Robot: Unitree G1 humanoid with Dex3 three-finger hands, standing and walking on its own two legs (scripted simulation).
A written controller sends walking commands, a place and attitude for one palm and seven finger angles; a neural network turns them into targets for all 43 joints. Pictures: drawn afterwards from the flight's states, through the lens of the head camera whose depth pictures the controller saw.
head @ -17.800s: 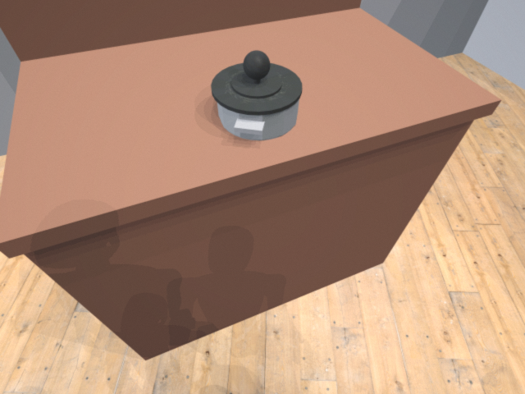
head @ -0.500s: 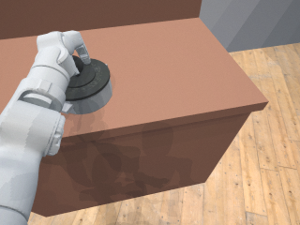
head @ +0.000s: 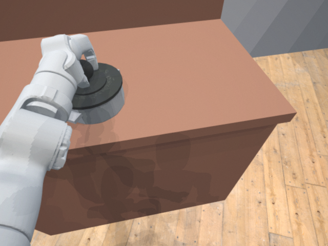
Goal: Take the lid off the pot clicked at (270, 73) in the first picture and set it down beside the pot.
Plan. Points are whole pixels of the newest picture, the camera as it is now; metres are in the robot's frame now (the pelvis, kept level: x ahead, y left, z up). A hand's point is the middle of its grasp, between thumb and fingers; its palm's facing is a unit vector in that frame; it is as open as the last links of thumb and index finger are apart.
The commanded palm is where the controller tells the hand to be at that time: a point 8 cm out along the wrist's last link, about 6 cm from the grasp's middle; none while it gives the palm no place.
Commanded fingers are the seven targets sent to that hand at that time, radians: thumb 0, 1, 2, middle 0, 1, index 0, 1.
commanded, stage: close the fingers and squeeze the knob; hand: left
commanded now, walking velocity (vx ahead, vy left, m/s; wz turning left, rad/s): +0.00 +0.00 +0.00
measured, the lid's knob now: (82, 70) +0.50 +0.17 +0.18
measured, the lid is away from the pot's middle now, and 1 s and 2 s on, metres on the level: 0.00 0.01 0.00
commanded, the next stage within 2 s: lift the lid straight up in 1.42 s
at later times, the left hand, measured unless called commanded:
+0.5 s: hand (81, 71) +0.48 +0.17 +0.19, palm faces -0.40 -0.14 -0.91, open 7.3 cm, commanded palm +0.48 +0.18 +0.25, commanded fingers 0.00 0.44 0.69 -0.76 -1.06 -0.76 -1.06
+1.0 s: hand (83, 71) +0.48 +0.16 +0.19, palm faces -0.38 -0.14 -0.92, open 6.6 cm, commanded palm +0.47 +0.17 +0.25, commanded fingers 0.00 0.64 0.51 -0.86 -1.03 -0.84 -1.03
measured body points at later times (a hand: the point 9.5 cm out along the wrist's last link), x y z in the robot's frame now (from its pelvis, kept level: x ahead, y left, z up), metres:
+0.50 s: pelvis +0.00 +0.00 +0.00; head +0.04 -0.02 +0.45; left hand +0.50 +0.18 +0.24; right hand +0.04 -0.27 -0.14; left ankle +0.01 +0.12 -0.74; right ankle -0.06 -0.14 -0.74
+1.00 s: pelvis +0.00 +0.00 +0.00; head +0.03 -0.02 +0.45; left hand +0.50 +0.17 +0.24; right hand +0.05 -0.28 -0.13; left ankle +0.01 +0.12 -0.74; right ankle -0.06 -0.14 -0.74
